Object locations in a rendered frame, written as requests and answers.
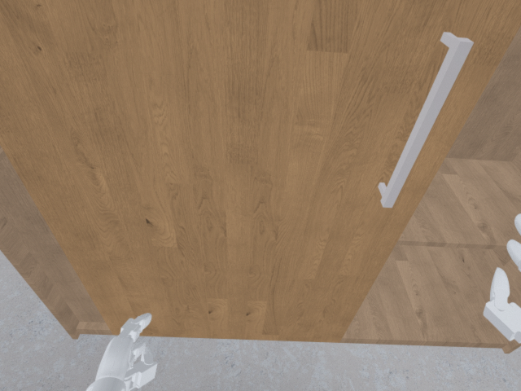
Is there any left robot hand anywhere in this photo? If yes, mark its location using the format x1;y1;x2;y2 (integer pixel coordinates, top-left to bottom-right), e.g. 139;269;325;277
95;313;158;391

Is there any wardrobe door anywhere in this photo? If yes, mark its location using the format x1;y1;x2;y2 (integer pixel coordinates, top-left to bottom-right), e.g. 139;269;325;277
0;145;105;323
0;0;521;343

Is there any right robot hand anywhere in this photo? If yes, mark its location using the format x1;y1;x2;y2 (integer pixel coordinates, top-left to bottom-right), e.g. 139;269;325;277
484;213;521;343

